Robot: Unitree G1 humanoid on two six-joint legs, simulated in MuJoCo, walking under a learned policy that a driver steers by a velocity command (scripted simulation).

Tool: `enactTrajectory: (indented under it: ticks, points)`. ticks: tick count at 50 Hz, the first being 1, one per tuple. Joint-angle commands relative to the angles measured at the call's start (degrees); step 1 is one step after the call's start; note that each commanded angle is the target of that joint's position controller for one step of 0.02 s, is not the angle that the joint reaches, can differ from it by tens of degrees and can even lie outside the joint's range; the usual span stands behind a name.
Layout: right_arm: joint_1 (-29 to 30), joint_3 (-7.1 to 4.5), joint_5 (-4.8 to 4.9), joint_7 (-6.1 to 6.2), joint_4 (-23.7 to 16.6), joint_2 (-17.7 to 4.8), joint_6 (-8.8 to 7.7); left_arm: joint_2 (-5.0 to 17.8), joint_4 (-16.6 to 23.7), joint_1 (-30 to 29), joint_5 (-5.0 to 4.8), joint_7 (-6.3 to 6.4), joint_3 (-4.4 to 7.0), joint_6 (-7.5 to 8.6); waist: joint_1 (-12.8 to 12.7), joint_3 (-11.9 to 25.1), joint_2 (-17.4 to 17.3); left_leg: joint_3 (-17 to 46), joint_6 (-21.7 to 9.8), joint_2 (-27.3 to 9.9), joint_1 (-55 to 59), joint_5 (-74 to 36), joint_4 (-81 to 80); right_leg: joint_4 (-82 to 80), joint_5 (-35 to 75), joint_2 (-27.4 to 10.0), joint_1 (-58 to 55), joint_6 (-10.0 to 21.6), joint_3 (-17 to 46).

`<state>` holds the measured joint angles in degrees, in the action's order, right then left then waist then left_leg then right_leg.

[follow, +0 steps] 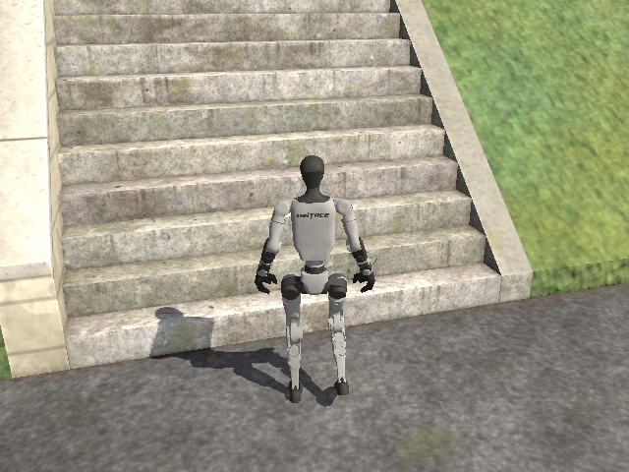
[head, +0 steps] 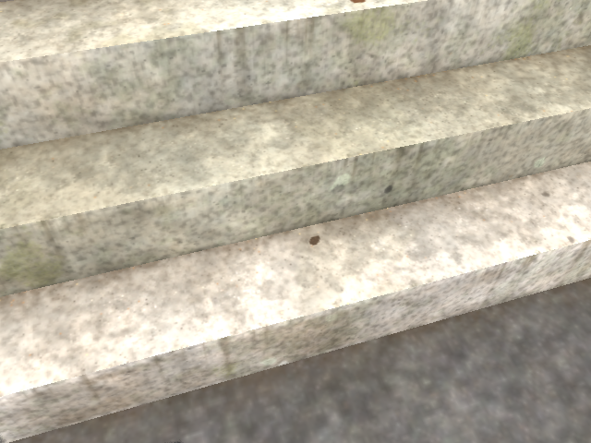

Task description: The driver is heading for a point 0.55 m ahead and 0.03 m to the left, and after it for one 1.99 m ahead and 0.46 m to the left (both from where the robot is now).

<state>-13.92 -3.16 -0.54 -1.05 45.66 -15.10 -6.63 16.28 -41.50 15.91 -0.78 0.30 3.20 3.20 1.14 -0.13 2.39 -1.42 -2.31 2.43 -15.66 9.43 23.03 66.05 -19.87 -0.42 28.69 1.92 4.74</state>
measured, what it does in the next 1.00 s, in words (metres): walks ahead: right foot, then left foot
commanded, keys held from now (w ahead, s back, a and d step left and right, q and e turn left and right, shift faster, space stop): w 0.48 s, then w+q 0.52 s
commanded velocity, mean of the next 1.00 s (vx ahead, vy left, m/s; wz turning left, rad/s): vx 0.50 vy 0.00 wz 0.12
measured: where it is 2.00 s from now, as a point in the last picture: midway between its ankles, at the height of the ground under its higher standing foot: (232, 194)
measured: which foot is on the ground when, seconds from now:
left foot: down 0.00-0.34, up 0.36-0.82, down 0.84-1.00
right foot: up 0.00-0.32, down 0.34-0.86, up 0.88-1.00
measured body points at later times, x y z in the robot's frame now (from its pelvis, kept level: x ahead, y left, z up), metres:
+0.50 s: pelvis +0.25 -0.07 +0.00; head +0.27 -0.08 +0.45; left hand +0.40 +0.19 -0.09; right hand +0.33 -0.35 -0.12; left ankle +0.21 +0.08 -0.65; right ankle +0.28 -0.16 -0.74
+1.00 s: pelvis +0.45 -0.02 +0.00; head +0.46 +0.01 +0.45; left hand +0.57 +0.25 -0.11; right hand +0.57 -0.28 -0.11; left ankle +0.44 +0.05 -0.74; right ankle +0.44 -0.17 -0.55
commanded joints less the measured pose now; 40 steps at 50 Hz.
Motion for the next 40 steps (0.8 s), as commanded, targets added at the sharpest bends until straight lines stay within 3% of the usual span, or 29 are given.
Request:
enactTrajectory:
  ticks: [1,4,8,11,14,15,16,17,18,19,20,21,22,23,25,27,31,32,35,37,40]
  points:
    - [-1.08,-1.36,0.67,-0.06,-1.68,-6.75,-1.03,2.18,4.79,-0.52,0.32,-0.28,0.5,0.83,-0.92,1.02,-7.22,15.83,-10.7,-15.54,8.24,-9.07,-13.08,-4.69,3.38,-5.1,9.83,-0.54,0.43]
    - [-2.36,-1.83,1.06,0.4,-0.54,-8.92,-0.71,1.08,6.92,-5.73,0.73,-0.39,-0.32,1.26,0.21,0.63,-6.18,11.92,-10.99,-15.56,8.69,-13.42,-14.72,-14.11,10.37,-6.02,10.73,-1.58,-1.12]
    - [-5.21,-1.78,1.6,0.63,0.98,-10.14,0.15,0.79,8.44,-12.87,0.12,-0.99,-0.63,2.07,2.97,-0.63,-7.08,6.12,-8.48,-13.07,8.11,-12.13,-14.3,-27.4,19.98,-4.02,5.63,-1.88,-3.94]
    - [-8.06,-1.71,2.01,0.54,2.46,-10.74,0.88,1.44,10.19,-17.34,-0.47,-1.61,-0.5,2.37,4.24,-1.91,-7.63,7.27,-7.79,-15.07,11.26,-10.78,-12.75,-32.27,19.25,-2.96,4.58,-1.12,-4.42]
    - [-7.75,-1.98,2.29,0.87,3.25,-11.82,1.8,3.14,11.06,-17.05,-0.35,-2.24,0.03,2.96,1.97,-1.59,-8.7,7.91,-6.31,-17.08,15.19,-16.95,-8.27,-36.56,14.09,-1.69,1.29,1.54,-5.04]
    - [-6.46,-2.0,2.18,1.11,3.07,-12.32,1.96,4.18,10.09,-13.05,0.09,-2.01,0.7,3.14,-0.94,0.67,-7.89,6.2,-5.15,-15.63,14.62,-25.37,-3.08,-39.2,14.83,-0.06,-5.71,2.69,-6.43]
    - [-6.79,-1.51,1.79,1.26,2.99,-11.22,1.97,6.57,7.64,-5.49,0.6,-1.52,1.99,3.06,-4.28,5.88,-6.59,3.95,-3.88,-13.02,12.13,-32.05,6.04,-40.3,16.16,0.8,-17.32,4.4,-6.85]
    - [-5.82,-0.24,0.37,1.45,1.24,-8.66,1.65,10.78,5.62,5.54,1.29,-0.85,3.32,2.79,-8.84,14.16,-1.25,1.42,-1.64,-10.07,0.68,-20.06,22.35,-37.82,21.75,-8.5,-35.06,7.71,3.22]
    - [-11.83,2.14,0.11,1.16,-0.19,-1.78,0.46,16.04,4.57,8.67,1.72,-0.96,4.33,2.23,-5.58,20.24,15.83,-0.2,1.71,-0.94,-22.5,17.28,41.7,-42.9,16.77,-21.86,-52.72,16.96,27.93]
    - [-9.61,0.7,1.4,0.78,1.26,-7.84,-0.57,10.63,4.56,9.69,1.23,-1.02,3.3,2.16,-7.65,20.58,10.22,6.91,1.15,-3.35,-28.59,22.29,49.55,-46.59,8.56,-21.36,-51.3,16.92,33.71]
    - [-4.7,0.04,2.56,0.47,-0.24,-10.19,-1.02,8.82,5.04,5.5,0.94,-1.05,2.46,2.35,-6.89,12.55,7.03,6.22,0.46,-6.09,-31.68,17.07,50.56,-47.81,9.54,-19.42,-44.49,14.7,25.7]
    - [-1.94,0.22,2.06,0.7,-0.47,-9.36,-0.9,7.35,5.37,1.51,0.89,-1.17,1.86,2.31,-5.16,8.58,2.65,5.03,0.74,-8.29,-29.45,12.3,48.42,-49.21,14.89,-16.85,-36.67,13.45,19.4]
    - [-0.69,0.18,0.94,1.03,-0.57,-8.68,-0.57,6.32,5.57,-1.75,1.09,-1.27,1.45,2.28,-3.23,5.53,0.59,4.82,1.45,-9.47,-26.46,9.72,45.4,-51.1,21.71,-15.26,-29.48,12.86,15.43]
    - [-1.68,0.14,0.59,1.22,-0.41,-7.89,0.11,5.35,5.45,-3.53,1.43,-1.39,1.13,2.46,-1.01,4.72,1.16,5.28,1.84,-10.48,-22.5,8.42,43.68,-52.8,25.76,-13.82,-24.74,12.36,12.3]
    - [-3.89,0.66,0.65,1.39,0.27,-5.4,1.39,5.64,4.52,-4.71,1.2,-1.49,1.32,3.11,1.15,4.64,1.81,4.53,2.89,-10.12,-18.95,6.5,41.96,-54.95,31.88,-12.89,-20.35,12.88,7.03]
    - [-2.0,0.9,0.7,1.59,-0.44,-4.42,2.33,6.47,3.35,-4.5,1.3,-1.27,1.68,3.55,1.19,3.37,1.23,4.73,3.79,-9.76,-20.01,2.92,39.04,-56.26,35.31,-12.52,-18.89,12.66,2.19]
    - [5.7,1.25,0.65,1.43,-2.84,-3.53,2.45,7.24,1.43,-3.65,1.6,-0.32,1.82,3.44,-1.54,1.12,0.96,4.62,4.05,-8.29,-18.49,-7.94,25.58,-57.97,31.45,-10.83,-18.17,10.41,-5.25]
    - [2.61,1.7,0.71,1.45,-1.16,-2.28,3.15,7.12,0.51,-2.8,1.92,-0.14,1.65,2.88,-1.21,2.95,3.38,1.75,4.27,-7.45,-15.33,-6.27,28.43,-57.77,28.76,-11.34,-18.92,10.52,-6.14]
    - [8.88,1.66,1.09,1.04,-3.58,-3.41,3.61,7.82,-0.84,-2.04,1.39,-0.08,1.62,2.62,-3.49,-1.05,1.1,1.57,2.8,-7.82,-16.93,-4.81,25.15,-57.49,24.46,-13.13,-20.55,10.0,-6.37]
    - [11.49,1.91,0.68,0.55,-5.42,-2.91,3.32,8.86,-1.7,-1.69,1.43,0.15,1.72,2.02,-3.89,-1.09,0.72,0.73,1.43,-7.25,-17.64,-1.55,21.87,-54.3,32.58,-14.49,-25.23,8.8,-6.84]
    - [7.62,0.64,0.52,0.0,-6.24,-5.1,3.04,10.23,-1.5,-3.43,0.94,1.12,1.81,0.68,-1.27,4.08,3.27,-3.58,-1.18,-2.43,-10.72,5.34,17.44,-41.43,60.74,-13.94,-30.08,6.59,-9.48]
Keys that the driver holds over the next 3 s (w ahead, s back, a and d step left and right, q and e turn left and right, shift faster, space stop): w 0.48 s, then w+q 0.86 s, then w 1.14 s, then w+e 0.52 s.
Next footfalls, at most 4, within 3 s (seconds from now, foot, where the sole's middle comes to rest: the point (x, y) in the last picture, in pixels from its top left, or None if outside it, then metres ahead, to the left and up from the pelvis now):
0.34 right None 0.32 -0.16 -0.78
0.84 left None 0.48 0.05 -0.78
1.34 right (328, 265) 0.83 -0.07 -0.57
1.92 left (132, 166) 0.94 0.35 -0.37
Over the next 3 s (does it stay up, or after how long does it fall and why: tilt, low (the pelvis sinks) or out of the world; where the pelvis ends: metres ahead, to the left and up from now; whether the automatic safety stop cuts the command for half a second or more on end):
stays up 1.25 0.46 0.68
